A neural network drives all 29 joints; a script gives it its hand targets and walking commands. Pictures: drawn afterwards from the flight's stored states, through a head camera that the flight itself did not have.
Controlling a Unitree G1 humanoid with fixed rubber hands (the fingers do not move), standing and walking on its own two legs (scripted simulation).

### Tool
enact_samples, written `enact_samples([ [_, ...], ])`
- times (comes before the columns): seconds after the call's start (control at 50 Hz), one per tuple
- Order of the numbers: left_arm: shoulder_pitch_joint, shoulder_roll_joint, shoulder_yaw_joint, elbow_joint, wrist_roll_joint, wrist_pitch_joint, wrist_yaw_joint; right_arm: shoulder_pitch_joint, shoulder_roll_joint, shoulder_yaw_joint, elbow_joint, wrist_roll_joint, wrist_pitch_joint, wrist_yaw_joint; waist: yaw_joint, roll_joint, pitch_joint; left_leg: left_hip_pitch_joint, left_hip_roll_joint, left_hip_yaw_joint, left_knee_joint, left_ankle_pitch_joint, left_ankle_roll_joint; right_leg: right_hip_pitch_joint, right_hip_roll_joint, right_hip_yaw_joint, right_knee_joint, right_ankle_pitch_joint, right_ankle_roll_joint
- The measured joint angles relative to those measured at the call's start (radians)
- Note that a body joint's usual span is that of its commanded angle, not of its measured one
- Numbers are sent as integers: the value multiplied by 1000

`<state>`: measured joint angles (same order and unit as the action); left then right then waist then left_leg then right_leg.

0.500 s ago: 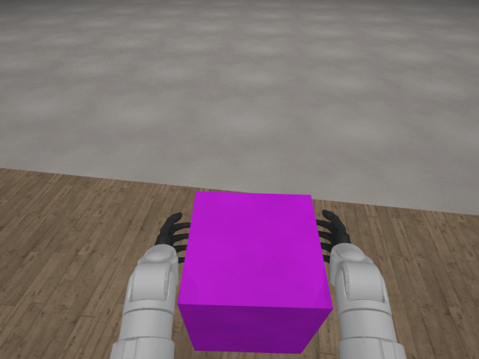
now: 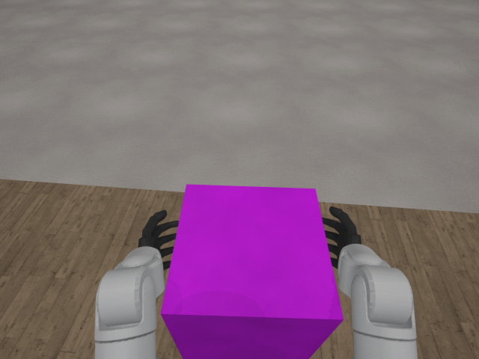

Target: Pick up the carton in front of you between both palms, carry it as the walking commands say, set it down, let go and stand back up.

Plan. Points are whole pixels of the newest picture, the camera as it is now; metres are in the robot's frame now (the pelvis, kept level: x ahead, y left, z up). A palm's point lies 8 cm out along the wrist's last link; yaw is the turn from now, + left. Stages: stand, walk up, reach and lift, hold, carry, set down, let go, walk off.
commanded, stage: carry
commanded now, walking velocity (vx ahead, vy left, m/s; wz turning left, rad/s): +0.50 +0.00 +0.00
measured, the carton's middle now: (247, 279) +0.26 +0.01 +0.01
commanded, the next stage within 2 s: none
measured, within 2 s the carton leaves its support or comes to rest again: neither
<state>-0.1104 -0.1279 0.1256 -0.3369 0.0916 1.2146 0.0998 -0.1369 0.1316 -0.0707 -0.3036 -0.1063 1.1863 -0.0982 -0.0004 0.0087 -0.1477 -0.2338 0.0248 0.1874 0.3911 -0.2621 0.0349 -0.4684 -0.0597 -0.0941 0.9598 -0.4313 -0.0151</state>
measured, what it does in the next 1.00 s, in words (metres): walks ahead: right foot, then left foot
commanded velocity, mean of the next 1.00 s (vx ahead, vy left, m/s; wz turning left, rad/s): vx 0.50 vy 0.00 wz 0.00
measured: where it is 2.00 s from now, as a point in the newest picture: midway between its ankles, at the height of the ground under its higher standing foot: (251, 187)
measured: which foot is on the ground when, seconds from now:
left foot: down 0.00-0.24, up 0.26-0.68, down 0.70-1.00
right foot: up 0.00-0.18, down 0.20-0.72, up 0.74-1.00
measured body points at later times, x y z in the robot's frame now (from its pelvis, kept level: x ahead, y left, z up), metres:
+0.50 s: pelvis +0.30 -0.05 +0.01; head +0.33 -0.07 +0.46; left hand +0.56 +0.12 +0.08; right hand +0.60 -0.18 +0.08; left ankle +0.35 +0.10 -0.68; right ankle +0.25 -0.12 -0.74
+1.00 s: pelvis +0.62 +0.00 +0.00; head +0.65 +0.01 +0.45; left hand +0.93 +0.15 +0.08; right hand +0.93 -0.15 +0.09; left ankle +0.57 +0.06 -0.74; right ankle +0.70 -0.14 -0.68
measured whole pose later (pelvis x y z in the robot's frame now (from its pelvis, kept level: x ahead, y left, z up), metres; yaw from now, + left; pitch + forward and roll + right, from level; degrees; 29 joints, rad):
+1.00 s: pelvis +0.62 +0.00 +0.00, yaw +0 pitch +4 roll -1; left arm -0.26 -0.12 0.13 -0.30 0.12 1.18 0.10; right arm -0.28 0.13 -0.15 -0.27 -0.09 1.14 -0.10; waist -0.04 0.00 -0.03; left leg -0.18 0.01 0.21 0.40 -0.29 0.07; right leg -0.67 -0.10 -0.08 0.94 -0.21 -0.03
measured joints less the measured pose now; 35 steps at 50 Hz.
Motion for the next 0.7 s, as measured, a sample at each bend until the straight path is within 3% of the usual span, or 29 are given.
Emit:
enact_samples([
  [0.1,-42,-4,-5,-6,6,16,0,-33,3,-33,-32,8,29,-5,-27,12,20,135,18,-17,-105,-22,-28,-90,-12,-37,-240,157,18],
  [0.18,-60,-7,0,-15,12,21,0,-60,7,-48,-33,12,36,-4,-32,17,29,223,44,-24,-70,-121,-70,-58,1,-98,-431,278,10],
  [0.22,-78,-9,1,-7,14,20,-1,-71,7,-60,-38,10,38,-3,-29,24,36,218,75,-31,70,-219,-85,-11,15,-136,-462,334,-23],
  [0.24,-88,-11,-4,12,17,10,-2,-74,3,-69,-32,10,35,-1,-21,35,40,169,98,-43,211,-225,-79,-15,20,-149,-414,327,-49],
  [0.28,-97,-13,-12,45,25,3,-2,-75,-2,-82,-15,12,34,1,-9,28,59,25,84,-110,520,-213,-58,6,19,-156,-379,246,-79],
  [0.34,-71,-9,-11,36,22,4,-3,-63,11,-76,-10,4,31,3,5,9,90,-164,65,-126,733,-132,-28,88,21,-156,-465,230,-65],
  [0.46,-35,-4,-4,-39,6,-22,-3,-47,6,-27,-52,0,-1,6,32,-12,114,-358,65,-90,567,11,-33,263,24,-130,-645,223,-54],
  [0.58,-30,-4,-13,-62,1,-25,-9,-19,2,-13,-99,-8,-4,8,22,-9,79,-379,54,-33,272,146,-28,433,26,-116,-716,135,-15],
  [0.66,-27,-4,-26,-56,11,-3,-11,-8,0,-19,-100,-5,15,8,14,-15,63,-307,27,26,129,200,-3,541,19,-104,-685,24,23],
  [0.7,-29,-2,-21,-53,17,6,-11,-20,2,-20,-80,-3,19,9,7,-28,65,-246,4,56,102,189,26,540,-10,-101,-535,-74,38],
])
